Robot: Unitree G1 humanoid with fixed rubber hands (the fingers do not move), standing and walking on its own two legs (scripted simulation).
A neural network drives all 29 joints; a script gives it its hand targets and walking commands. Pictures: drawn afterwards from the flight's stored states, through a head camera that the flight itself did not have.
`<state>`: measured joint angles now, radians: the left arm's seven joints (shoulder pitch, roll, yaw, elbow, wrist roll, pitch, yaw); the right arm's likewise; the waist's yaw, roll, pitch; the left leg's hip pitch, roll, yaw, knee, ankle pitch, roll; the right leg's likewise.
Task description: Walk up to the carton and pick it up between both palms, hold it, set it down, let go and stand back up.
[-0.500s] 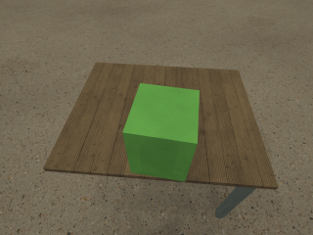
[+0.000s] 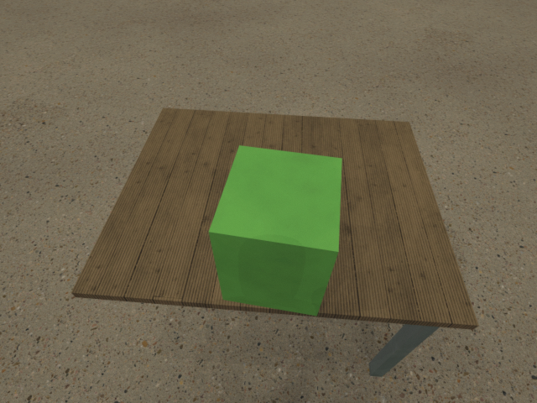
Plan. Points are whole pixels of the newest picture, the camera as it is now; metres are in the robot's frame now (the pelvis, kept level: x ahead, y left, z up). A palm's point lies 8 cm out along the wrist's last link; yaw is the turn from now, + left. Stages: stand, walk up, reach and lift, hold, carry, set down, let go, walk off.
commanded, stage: stand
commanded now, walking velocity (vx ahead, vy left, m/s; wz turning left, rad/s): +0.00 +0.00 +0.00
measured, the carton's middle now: (279, 233) +0.43 -0.01 -0.07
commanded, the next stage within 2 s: none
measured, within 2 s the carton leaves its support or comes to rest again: neither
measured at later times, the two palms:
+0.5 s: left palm out of the picture -0.01 +0.23 -0.14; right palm out of the picture -0.01 -0.23 -0.14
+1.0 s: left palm out of the picture -0.01 +0.22 -0.14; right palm out of the picture -0.01 -0.23 -0.14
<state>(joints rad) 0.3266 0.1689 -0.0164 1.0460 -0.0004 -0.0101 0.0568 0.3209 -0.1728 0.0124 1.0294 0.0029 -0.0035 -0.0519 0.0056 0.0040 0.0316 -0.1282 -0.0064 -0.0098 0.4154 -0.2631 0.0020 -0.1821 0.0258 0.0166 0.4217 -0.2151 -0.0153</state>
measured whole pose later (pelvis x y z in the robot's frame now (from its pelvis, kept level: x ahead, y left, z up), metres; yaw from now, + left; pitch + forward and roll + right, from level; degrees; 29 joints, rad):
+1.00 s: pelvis +0.00 +0.00 +0.00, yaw +0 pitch -1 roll +0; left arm 0.33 0.16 -0.02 1.08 0.00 -0.01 0.06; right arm 0.33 -0.16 0.02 1.06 0.00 0.00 -0.05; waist 0.01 0.00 0.04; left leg -0.12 0.00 0.00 0.41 -0.26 0.00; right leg -0.18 0.03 0.02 0.42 -0.21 -0.02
